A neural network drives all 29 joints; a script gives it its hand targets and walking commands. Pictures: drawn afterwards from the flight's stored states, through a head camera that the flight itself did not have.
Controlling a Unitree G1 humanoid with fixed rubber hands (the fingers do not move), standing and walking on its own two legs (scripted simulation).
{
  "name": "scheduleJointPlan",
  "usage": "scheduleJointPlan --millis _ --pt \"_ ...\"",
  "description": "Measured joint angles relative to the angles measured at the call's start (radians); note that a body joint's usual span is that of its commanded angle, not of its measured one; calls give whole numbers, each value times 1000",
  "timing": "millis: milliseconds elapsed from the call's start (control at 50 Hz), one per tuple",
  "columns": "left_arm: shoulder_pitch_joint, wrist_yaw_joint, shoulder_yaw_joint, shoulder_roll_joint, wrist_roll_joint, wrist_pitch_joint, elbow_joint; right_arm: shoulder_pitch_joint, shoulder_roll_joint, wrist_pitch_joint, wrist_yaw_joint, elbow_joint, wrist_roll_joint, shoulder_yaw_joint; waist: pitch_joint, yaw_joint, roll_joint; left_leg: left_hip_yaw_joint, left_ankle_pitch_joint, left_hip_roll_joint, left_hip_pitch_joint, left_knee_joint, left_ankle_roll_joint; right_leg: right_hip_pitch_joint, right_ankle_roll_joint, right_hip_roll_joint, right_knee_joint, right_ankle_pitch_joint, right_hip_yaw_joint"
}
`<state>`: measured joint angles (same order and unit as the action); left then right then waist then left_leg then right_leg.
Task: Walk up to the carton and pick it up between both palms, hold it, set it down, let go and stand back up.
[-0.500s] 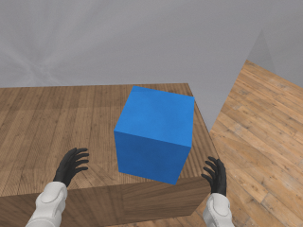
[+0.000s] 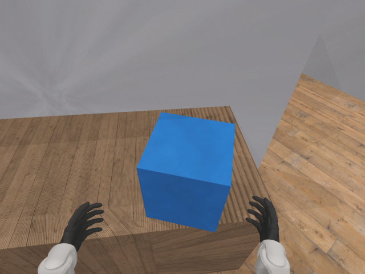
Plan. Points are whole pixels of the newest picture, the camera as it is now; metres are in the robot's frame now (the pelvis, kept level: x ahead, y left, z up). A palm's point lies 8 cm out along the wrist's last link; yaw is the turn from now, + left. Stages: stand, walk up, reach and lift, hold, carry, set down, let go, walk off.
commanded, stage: set down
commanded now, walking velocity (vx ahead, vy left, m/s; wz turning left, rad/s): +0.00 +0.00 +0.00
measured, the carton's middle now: (188, 172) +0.40 -0.03 -0.06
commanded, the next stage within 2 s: let go in 0.36 s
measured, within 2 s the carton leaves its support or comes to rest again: neither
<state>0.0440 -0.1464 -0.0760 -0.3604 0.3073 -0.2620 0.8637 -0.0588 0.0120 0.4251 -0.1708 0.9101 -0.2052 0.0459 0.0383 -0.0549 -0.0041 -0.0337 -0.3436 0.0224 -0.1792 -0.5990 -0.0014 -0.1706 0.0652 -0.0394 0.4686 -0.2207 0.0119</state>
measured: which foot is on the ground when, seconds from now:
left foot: down 0.00-1.00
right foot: down 0.00-1.00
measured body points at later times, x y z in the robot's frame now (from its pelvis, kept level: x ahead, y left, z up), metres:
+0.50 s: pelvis +0.00 -0.02 +0.00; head -0.03 -0.02 +0.45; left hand +0.22 +0.22 -0.06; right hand +0.21 -0.24 -0.06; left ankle -0.01 +0.11 -0.73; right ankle +0.02 -0.17 -0.73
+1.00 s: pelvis -0.01 -0.03 +0.00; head -0.04 -0.04 +0.45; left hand +0.19 +0.21 -0.08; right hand +0.17 -0.27 -0.09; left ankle -0.01 +0.11 -0.73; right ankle +0.02 -0.17 -0.73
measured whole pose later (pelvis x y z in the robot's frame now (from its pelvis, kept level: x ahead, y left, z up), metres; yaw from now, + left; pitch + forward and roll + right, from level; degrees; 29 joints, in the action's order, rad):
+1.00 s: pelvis -0.01 -0.03 +0.00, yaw +0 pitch -8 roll +0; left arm -0.09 0.00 -0.03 -0.27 0.10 0.04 0.76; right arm 0.04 0.18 0.09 -0.01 0.88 -0.03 0.05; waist 0.06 -0.05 -0.01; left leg -0.03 -0.28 0.04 -0.06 -0.48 0.04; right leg -0.11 0.02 -0.02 0.47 -0.22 0.01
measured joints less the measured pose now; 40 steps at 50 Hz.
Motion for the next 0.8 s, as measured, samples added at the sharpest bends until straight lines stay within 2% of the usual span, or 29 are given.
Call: scheduleJointPlan --millis 280,440,800 --pt "-15 14 6 1 -30 98 -8 17 38 -101 53 0 31 0 16 0 -1 0 25 1 68 59 15 41 -15 0 0 -7 0" --pt "-34 38 6 14 -44 156 -18 22 63 -162 75 -12 64 0 16 0 -1 0 41 5 95 86 23 55 -25 4 0 -7 0" --pt "-96 101 7 89 -140 295 -69 72 107 -259 135 -24 145 0 20 0 -5 0 54 19 137 116 38 82 -41 18 0 -7 0"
